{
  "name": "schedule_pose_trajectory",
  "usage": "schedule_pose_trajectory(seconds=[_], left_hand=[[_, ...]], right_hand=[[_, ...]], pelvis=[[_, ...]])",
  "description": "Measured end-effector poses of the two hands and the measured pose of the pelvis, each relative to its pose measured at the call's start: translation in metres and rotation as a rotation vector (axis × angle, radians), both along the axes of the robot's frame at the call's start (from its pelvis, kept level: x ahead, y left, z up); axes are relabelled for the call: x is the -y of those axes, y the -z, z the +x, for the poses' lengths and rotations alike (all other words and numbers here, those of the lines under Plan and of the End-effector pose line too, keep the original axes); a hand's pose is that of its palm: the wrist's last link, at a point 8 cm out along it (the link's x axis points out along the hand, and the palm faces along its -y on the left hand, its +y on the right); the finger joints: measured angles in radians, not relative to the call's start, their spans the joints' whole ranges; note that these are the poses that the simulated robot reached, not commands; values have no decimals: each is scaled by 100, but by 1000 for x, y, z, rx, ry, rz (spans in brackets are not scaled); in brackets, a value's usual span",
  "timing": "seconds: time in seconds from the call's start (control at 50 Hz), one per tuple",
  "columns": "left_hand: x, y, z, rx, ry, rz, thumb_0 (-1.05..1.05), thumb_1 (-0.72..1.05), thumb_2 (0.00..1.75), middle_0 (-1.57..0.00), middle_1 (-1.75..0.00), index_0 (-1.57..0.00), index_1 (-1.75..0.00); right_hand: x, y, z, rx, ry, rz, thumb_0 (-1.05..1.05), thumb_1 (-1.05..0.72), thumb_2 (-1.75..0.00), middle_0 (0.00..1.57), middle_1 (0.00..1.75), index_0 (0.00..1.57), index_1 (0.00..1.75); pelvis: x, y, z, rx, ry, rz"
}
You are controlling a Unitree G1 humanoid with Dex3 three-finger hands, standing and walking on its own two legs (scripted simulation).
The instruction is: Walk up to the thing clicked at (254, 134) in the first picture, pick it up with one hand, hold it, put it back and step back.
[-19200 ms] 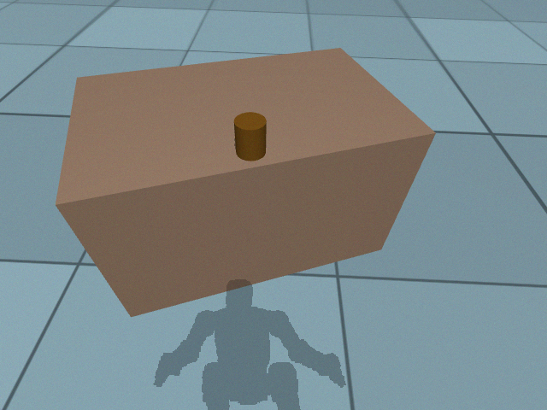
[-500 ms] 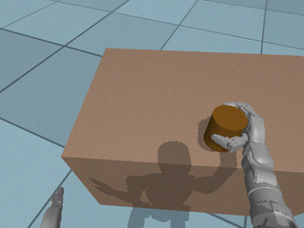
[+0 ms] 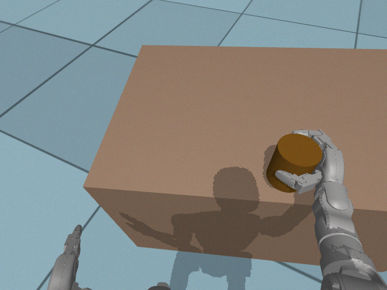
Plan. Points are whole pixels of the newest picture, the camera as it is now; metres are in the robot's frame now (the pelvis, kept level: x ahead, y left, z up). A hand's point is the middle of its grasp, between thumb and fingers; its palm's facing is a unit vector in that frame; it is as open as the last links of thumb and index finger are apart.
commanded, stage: lower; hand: right
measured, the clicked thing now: (291, 163) +0.41 -0.18 +0.01
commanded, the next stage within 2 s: loosen in 0.62 s
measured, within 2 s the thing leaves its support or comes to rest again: rests again in 0.50 s
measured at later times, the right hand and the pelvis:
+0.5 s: hand (294, 167) +0.42 -0.20 -0.01, palm faces +0.16 +0.99 +0.00, open 11.8 cm; pelvis -0.02 +0.00 -0.03, yaw +0 degrees
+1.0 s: hand (297, 168) +0.42 -0.21 -0.02, palm faces +0.19 +0.98 +0.00, open 12.0 cm; pelvis -0.02 +0.00 -0.04, yaw +0 degrees
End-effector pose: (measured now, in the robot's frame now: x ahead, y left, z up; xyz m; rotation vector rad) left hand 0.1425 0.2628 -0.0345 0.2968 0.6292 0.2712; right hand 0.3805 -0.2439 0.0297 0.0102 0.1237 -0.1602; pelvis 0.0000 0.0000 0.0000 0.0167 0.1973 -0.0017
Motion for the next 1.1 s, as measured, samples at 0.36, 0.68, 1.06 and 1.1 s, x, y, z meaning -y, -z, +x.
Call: schedule_pose_trajectory(seconds=[0.36,0.68,1.06,1.1], left_hand=[[1,5,-15,14,32,52,-1,-55,7,-6,-5,-5,-5],[3,2,-17,33,62,80,-1,-55,7,-6,-4,-5,-5],[-1,4,-16,30,71,84,-1,-52,5,-6,-5,-6,-4],[-1,4,-15,33,73,84,-1,-52,5,-6,-5,-6,-4]], right_hand=[[4,28,6,20,1,-9,0,61,-106,57,99,61,102],[8,46,5,28,16,-2,0,61,-106,57,100,61,102],[13,43,9,63,27,-2,-1,61,-65,72,74,76,76],[13,41,9,71,25,-3,-1,61,-56,72,69,75,70]], pelvis=[[4,23,-13,-59,-2,8],[3,34,-16,-87,2,13],[-1,40,-16,-102,9,13],[-1,41,-16,-102,10,13]])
